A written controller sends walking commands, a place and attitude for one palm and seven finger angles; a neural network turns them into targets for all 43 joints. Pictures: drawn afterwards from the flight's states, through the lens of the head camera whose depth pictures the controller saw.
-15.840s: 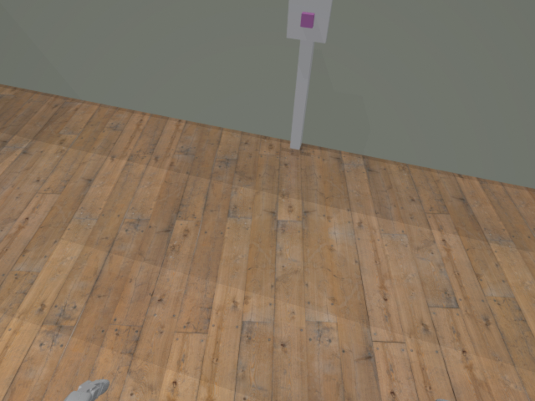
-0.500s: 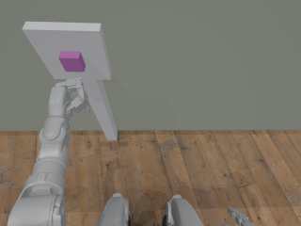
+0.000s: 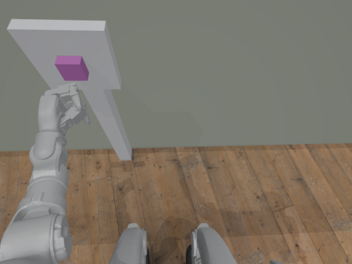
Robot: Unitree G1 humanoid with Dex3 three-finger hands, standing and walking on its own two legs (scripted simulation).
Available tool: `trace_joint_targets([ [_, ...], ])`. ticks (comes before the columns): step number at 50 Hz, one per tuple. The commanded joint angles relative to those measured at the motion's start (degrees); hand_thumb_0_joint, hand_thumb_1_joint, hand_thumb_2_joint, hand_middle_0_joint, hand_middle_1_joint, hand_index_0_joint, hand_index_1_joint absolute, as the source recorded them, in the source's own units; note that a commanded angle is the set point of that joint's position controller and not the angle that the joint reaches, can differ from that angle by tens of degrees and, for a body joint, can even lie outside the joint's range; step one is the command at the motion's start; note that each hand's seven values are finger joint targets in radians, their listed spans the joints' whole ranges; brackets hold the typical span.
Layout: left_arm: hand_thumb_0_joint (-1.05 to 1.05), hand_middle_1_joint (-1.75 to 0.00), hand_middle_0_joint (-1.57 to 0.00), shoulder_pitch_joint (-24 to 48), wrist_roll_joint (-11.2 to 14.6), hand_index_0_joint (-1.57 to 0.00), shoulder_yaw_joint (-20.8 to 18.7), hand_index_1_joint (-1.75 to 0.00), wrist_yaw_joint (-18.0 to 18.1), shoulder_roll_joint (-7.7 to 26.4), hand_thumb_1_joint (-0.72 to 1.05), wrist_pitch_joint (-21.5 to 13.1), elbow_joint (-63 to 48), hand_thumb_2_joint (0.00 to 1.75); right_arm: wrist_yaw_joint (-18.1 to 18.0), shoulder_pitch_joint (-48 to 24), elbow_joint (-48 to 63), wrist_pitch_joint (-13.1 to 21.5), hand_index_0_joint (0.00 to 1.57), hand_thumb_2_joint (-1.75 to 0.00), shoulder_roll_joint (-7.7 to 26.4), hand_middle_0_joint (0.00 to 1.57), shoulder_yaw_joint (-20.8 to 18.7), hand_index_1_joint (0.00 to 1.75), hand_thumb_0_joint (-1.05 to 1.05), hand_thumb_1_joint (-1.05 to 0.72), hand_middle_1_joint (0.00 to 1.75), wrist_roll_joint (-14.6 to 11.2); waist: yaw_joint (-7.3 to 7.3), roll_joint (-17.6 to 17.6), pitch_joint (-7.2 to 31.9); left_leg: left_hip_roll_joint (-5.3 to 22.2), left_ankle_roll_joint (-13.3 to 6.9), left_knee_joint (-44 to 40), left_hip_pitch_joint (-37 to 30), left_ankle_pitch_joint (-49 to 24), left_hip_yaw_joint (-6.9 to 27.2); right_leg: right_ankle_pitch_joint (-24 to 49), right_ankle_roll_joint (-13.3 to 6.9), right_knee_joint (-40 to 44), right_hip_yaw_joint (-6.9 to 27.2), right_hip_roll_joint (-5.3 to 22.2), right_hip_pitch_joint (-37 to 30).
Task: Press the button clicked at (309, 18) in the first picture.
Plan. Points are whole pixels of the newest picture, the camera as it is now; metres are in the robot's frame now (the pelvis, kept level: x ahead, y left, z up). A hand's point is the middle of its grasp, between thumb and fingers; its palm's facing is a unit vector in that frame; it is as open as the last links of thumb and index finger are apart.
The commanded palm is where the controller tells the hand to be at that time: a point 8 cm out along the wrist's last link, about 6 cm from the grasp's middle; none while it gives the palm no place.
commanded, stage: aim a knuckle at the button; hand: left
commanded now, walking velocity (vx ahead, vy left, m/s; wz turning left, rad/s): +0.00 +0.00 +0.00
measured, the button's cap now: (73, 67) +0.54 +0.23 +0.07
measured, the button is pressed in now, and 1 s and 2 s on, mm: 0 0 12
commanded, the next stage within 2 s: press the button with the knuckle in 0.40 s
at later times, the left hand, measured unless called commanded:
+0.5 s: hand (83, 112) +0.44 +0.20 +0.04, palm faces +0.02 -1.00 -0.04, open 3.1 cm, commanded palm +0.41 +0.24 +0.04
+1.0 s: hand (90, 96) +0.48 +0.19 +0.04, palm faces +0.03 -1.00 -0.03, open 3.1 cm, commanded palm +0.45 +0.23 +0.04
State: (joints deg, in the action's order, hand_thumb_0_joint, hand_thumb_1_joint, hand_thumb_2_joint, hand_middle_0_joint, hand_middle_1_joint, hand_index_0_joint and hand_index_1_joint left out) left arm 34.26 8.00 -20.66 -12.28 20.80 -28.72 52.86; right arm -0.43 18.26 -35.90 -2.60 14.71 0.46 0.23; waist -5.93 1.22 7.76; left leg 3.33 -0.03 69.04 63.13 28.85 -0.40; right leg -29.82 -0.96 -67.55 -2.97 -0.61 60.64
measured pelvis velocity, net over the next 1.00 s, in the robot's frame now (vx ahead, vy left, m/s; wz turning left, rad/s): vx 0.00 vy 0.01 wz -0.01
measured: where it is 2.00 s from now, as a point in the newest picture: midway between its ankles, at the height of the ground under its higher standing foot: outside the picture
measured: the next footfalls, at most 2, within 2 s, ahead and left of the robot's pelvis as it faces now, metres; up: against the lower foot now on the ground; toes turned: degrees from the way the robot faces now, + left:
none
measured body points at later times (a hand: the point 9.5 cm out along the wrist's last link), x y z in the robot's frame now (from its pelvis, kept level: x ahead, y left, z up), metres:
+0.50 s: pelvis +0.00 +0.01 +0.00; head +0.12 +0.03 +0.44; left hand +0.43 +0.25 +0.04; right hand +0.08 -0.24 -0.12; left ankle +0.03 +0.12 -0.64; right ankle +0.02 -0.11 -0.64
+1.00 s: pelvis +0.00 +0.01 -0.01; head +0.13 +0.02 +0.42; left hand +0.47 +0.24 +0.04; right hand +0.04 -0.26 -0.13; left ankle +0.03 +0.12 -0.64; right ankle +0.02 -0.11 -0.64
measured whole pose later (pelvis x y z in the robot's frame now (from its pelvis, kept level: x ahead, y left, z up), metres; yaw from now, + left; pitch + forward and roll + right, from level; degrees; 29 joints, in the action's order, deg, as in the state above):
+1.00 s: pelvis +0.00 +0.01 -0.01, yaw +0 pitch +24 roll -3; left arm 44.2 6.1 -20.4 -11.0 22.6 -28.0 61.1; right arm 0.0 18.0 -36.5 -3.7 15.0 1.1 1.0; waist -7.6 2.0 7.8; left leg 3.2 -0.8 71.3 66.3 29.3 -0.2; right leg -29.8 -0.2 -68.9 -3.0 -0.5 63.3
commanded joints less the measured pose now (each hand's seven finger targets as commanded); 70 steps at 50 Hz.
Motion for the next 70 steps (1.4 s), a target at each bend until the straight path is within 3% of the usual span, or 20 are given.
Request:
trace_joint_targets([
  [1,0.0,-1.5,-1.3,22.0,1.1,-1.3,1.8,-1.5,-1.5,9.7,0.9,-4.8,-11.4,0.9,-0.5,5.4,3.6,1.4,0.2,-0.9,9.0,0.2,-3.6,0.3,0.0,-0.9,0.3,-0.3,-1.56,3.5,26.0,-2.3,-1.4,-6.6,-20.3,-16.7,1.9,17.3,0.0,9.4,2.1,-1.1,-11.1],
  [4,0.0,-1.5,-1.3,21.3,1.3,-1.3,4.3,-1.5,-2.2,6.5,0.9,-3.0,-7.2,0.9,-0.4,5.3,3.4,1.2,0.2,-0.9,9.2,0.2,-3.6,0.3,0.0,-0.9,0.3,-0.5,-1.96,3.4,23.4,-2.3,-1.3,-7.0,-20.6,-15.3,2.5,15.0,-0.2,9.7,1.4,-1.2,-8.3],
  [5,0.0,-1.5,-1.3,21.7,1.3,-1.3,2.8,-1.5,-2.0,8.4,0.9,-2.6,-6.3,0.9,-0.4,5.2,3.4,1.1,0.2,-0.9,9.7,0.2,-3.6,0.3,0.0,-0.9,0.3,-0.5,-1.72,3.2,22.3,-2.3,-1.3,-7.0,-19.8,-14.7,2.8,14.1,-0.3,9.5,1.2,-1.2,-7.5],
  [6,0.0,-1.5,-1.3,23.3,1.2,-1.3,3.4,-1.5,-1.8,8.0,0.9,-2.5,-6.9,0.9,-0.4,5.0,3.6,1.0,0.2,-0.9,9.6,0.2,-3.6,0.3,0.0,-0.9,0.3,-0.4,-2.11,3.6,22.7,-2.3,-1.4,-6.9,-19.9,-14.2,2.9,13.5,-0.2,9.4,1.2,-1.1,-7.0],
  [12,0.0,-1.5,-1.3,22.4,0.6,-1.3,-0.7,-1.5,1.6,11.8,0.9,-5.4,-13.6,0.9,0.0,3.8,5.3,1.1,0.2,-0.9,9.1,0.2,-3.4,0.3,0.0,-0.9,0.3,0.2,0.57,5.4,29.9,-2.4,-1.0,-6.3,-22.9,-19.8,2.7,17.7,-0.4,7.4,1.3,-1.2,-10.4],
  [13,0.0,-1.5,-1.3,21.9,0.4,-1.3,-1.6,-1.5,2.1,13.0,0.9,-5.6,-13.7,0.9,0.0,4.1,5.4,1.0,0.2,-0.9,9.3,0.2,-3.5,0.3,0.0,-0.9,0.3,0.4,0.46,4.5,30.1,-2.3,-1.1,-6.1,-22.7,-20.7,2.9,18.6,-0.4,7.1,1.4,-1.3,-10.8],
  [18,0.0,-1.5,-1.3,18.9,0.0,-1.3,1.3,-1.5,1.6,9.6,0.9,-3.9,-13.2,0.9,0.3,4.0,5.9,0.6,0.2,-0.9,9.2,0.2,-3.5,0.3,0.0,-0.9,0.3,0.0,-0.04,4.3,28.0,-2.2,-0.9,-7.1,-22.9,-19.8,2.8,18.2,-0.4,8.0,1.1,-1.5,-10.7],
  [23,0.0,-1.5,-1.3,18.8,1.7,-1.3,3.6,-1.5,0.2,5.9,0.9,-2.3,-12.1,0.9,0.1,4.2,5.6,0.5,0.2,-0.9,9.1,0.2,-3.5,0.3,0.0,-0.9,0.3,-0.4,-1.1,0.9,24.4,-2.2,-1.1,-7.8,-21.5,-17.7,3.0,16.9,-0.3,9.3,0.7,-1.5,-10.4],
  [28,0.0,-1.5,-1.3,25.7,0.9,-1.3,4.0,-1.5,1.2,6.6,0.9,-4.7,-13.9,0.9,-0.2,4.0,4.3,1.2,0.2,-0.9,9.1,0.2,-3.6,0.3,0.0,-0.9,0.3,0.0,-1.84,4.6,24.3,-2.0,-0.8,-7.5,-23.7,-16.1,3.8,13.4,-0.5,8.8,0.5,-1.3,-5.7],
  [31,0.0,-1.5,-1.3,27.6,-0.2,-1.3,0.7,-1.5,2.3,10.9,0.9,-5.5,-9.7,0.9,-0.4,4.4,3.3,1.3,0.2,-0.9,9.4,0.2,-3.3,0.3,0.0,-0.9,0.3,0.3,-1.78,3.4,23.9,-2.2,-0.9,-6.9,-21.0,-14.1,3.8,12.0,-0.4,8.4,0.9,-1.3,-6.0],
  [33,0.0,-1.5,-1.3,29.1,-1.0,-1.3,0.2,-1.5,2.7,12.2,0.9,-5.9,-8.8,0.9,-0.5,4.6,3.4,1.3,0.2,-0.9,9.6,0.2,-3.2,0.3,0.0,-0.9,0.3,0.6,-1.63,5.4,25.5,-2.3,-0.9,-6.6,-21.4,-14.3,4.1,11.8,-0.6,7.6,0.9,-1.3,-5.3],
  [40,0.0,-1.5,-1.3,29.0,-1.2,-1.3,-0.3,-1.5,1.4,13.1,0.9,-3.7,-4.1,0.9,-0.2,5.9,3.9,0.3,0.2,-0.9,10.1,0.2,-3.1,0.3,0.0,-0.9,0.3,0.6,-1.91,5.1,29.0,-2.1,-0.9,-5.7,-21.3,-17.7,3.8,14.9,-0.4,7.1,0.9,-1.4,-6.8],
  [43,0.0,-1.5,-1.3,31.5,-0.6,-1.3,1.1,-1.5,1.0,11.2,0.9,-3.2,-5.3,0.9,0.0,6.5,4.0,0.2,0.2,-0.9,9.9,0.2,-3.3,0.3,0.0,-0.9,0.3,0.6,-2.41,5.8,29.7,-2.1,-1.1,-5.5,-22.5,-19.2,3.9,16.2,-0.5,7.2,0.8,-1.5,-6.9],
  [46,0.0,-1.5,-1.3,31.4,-0.7,-1.3,-1.5,-1.5,1.2,14.3,0.9,-2.8,-3.1,0.9,-0.2,7.3,3.4,-0.3,0.2,-0.9,10.3,0.2,-3.2,0.3,0.0,-0.9,0.3,0.6,-2.71,2.1,28.2,-1.9,-1.3,-5.1,-19.5,-18.2,3.7,16.3,-0.1,7.5,1.1,-1.6,-7.8],
  [47,0.0,-1.5,-1.3,32.4,-0.6,-1.3,-1.1,-1.5,1.3,13.9,0.9,-2.6,-2.6,0.9,-0.1,7.3,3.4,-0.3,0.2,-0.9,10.1,0.2,-3.1,0.3,0.0,-0.9,0.3,0.6,-3.33,2.0,26.8,-2.1,-1.6,-5.1,-18.0,-17.2,3.3,16.0,0.1,7.9,1.3,-1.6,-8.2],
  [52,0.0,-1.5,-1.3,33.6,-1.4,-1.3,-2.5,-1.5,1.6,15.9,0.9,-4.3,-5.1,0.9,0.0,7.6,3.4,-0.3,0.2,-0.9,9.8,0.2,-3.1,0.3,0.0,-0.9,0.3,0.9,-2.57,4.5,29.9,-2.2,-1.6,-4.5,-19.0,-18.7,2.9,17.7,0.0,7.4,1.9,-1.5,-9.2],
  [61,0.0,-1.5,-1.3,40.9,-1.9,-1.3,-2.0,-1.5,1.5,17.6,0.9,-4.0,-1.5,0.9,-0.4,8.3,1.9,-0.2,0.2,-0.9,10.3,0.2,-2.7,0.3,0.0,-0.9,0.3,0.9,-5.15,5.4,27.0,-1.8,-1.6,-4.4,-18.3,-14.8,3.9,12.9,0.0,8.2,1.7,-1.7,-5.3],
  [65,0.0,-1.5,-1.3,42.8,-2.2,-1.3,-2.8,-1.5,1.4,19.5,0.9,-3.9,-1.1,0.9,-0.6,8.3,1.8,0.1,0.2,-0.9,10.6,0.2,-2.5,0.3,0.0,-0.9,0.3,1.0,-5.32,6.7,29.3,-1.9,-1.8,-3.8,-17.8,-14.3,3.9,12.4,-0.1,7.9,1.9,-1.7,-5.4],
  [68,0.0,-1.5,-1.3,46.4,-2.0,-1.3,-1.8,-1.5,1.3,18.9,0.9,-3.9,-0.3,0.9,-0.6,8.5,1.4,0.5,0.2,-0.9,10.6,0.2,-2.3,0.3,0.0,-0.9,0.3,1.1,-6.49,6.9,28.0,-1.9,-2.0,-3.6,-17.2,-12.7,4.3,10.7,-0.1,8.0,1.8,-1.8,-4.0],
  [70,0.0,-1.5,-1.3,47.2,-2.4,-1.3,-2.8,-1.5,1.4,20.9,0.9,-3.5,1.3,0.9,-0.8,8.6,1.4,0.6,0.2,-0.9,11.0,0.2,-2.2,0.3,0.0,-0.9,0.3,1.1,-6.74,6.6,27.9,-1.8,-2.0,-3.3,-16.3,-11.9,4.5,9.8,0.0,7.9,1.8,-1.9,-3.2],
])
